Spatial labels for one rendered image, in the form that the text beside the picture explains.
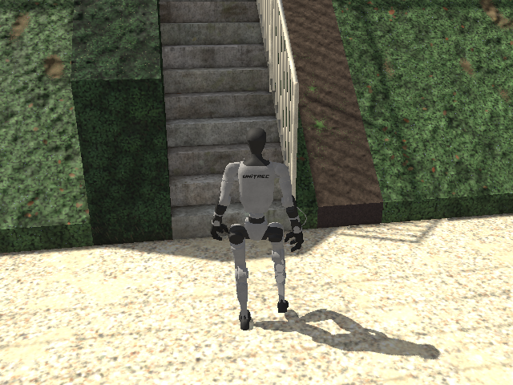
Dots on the right robot forearm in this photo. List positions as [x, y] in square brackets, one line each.
[294, 217]

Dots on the left robot shin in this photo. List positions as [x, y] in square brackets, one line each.
[242, 295]

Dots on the left robot upper arm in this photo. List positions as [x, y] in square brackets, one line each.
[227, 182]

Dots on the right robot upper arm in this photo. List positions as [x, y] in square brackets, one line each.
[285, 184]

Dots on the right robot foot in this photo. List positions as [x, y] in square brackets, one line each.
[282, 307]

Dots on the left robot forearm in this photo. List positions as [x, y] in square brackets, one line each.
[219, 213]

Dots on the robot right hand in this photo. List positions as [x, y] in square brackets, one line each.
[298, 240]

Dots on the robot left hand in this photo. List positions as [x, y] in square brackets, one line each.
[219, 229]

